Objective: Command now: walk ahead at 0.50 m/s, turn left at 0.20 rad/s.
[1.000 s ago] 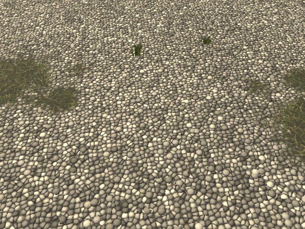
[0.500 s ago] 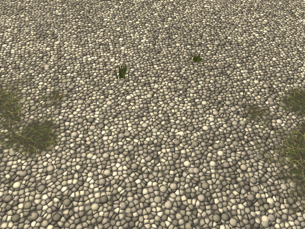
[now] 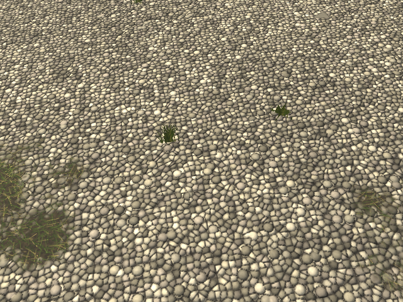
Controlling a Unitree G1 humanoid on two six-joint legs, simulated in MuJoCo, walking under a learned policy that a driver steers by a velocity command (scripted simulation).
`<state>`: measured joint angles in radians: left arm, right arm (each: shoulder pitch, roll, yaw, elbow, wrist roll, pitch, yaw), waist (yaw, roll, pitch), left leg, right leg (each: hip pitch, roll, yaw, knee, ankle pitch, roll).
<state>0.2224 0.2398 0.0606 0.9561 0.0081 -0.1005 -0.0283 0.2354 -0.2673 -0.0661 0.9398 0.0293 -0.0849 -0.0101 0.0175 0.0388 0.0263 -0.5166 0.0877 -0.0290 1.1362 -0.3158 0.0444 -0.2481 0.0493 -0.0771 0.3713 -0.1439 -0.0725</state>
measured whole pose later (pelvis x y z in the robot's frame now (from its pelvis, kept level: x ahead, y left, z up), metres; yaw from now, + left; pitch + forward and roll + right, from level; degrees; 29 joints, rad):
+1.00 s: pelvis +0.54 +0.11 -0.01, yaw +33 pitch +2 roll +0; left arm 0.07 0.25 0.05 0.76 0.02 -0.07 0.00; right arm 0.28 -0.31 -0.08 0.72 0.02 0.02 -0.03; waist -0.03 0.03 0.05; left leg -0.49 -0.03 -0.07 1.21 -0.52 -0.04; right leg -0.39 0.00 -0.05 0.48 -0.13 -0.02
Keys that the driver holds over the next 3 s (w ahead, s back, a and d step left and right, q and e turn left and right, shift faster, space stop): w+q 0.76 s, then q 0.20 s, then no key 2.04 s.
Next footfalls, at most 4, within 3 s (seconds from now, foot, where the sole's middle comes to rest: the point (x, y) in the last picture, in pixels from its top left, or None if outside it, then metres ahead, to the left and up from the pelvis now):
0.38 left None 0.36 0.17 -0.78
0.84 right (196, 238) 0.71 0.09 -0.78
1.26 left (132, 275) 0.57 0.30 -0.78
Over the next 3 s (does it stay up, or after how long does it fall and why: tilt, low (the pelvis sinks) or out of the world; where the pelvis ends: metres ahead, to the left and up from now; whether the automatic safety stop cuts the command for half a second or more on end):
stays up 0.61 0.18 0.00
